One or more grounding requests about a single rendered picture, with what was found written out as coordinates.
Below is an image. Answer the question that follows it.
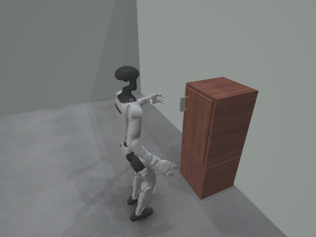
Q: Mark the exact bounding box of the left robot hand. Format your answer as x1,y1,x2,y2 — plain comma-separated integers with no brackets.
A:
148,93,165,106

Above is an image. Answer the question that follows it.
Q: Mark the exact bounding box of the right robot upper arm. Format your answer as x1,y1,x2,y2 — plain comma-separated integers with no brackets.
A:
126,104,143,150

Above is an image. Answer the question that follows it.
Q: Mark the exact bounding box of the robot torso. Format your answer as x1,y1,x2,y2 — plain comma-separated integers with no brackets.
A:
115,97,142,162

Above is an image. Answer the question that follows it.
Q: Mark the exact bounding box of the cupboard door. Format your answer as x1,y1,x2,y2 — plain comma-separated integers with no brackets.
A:
182,86,214,166

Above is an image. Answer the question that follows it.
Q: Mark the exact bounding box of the right robot forearm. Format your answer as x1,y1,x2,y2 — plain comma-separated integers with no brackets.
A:
130,140,161,167

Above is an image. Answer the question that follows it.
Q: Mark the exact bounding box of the left robot forearm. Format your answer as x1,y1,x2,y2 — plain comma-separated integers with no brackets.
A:
137,97,149,107

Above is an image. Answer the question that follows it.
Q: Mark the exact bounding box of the right robot hand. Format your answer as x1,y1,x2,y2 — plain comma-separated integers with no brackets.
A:
157,160,179,177

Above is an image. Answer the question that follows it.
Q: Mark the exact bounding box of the right robot thigh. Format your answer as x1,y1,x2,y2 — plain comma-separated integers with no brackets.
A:
129,153,156,193

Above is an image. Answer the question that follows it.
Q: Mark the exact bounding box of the handle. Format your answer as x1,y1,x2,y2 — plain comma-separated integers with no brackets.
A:
179,96,188,112

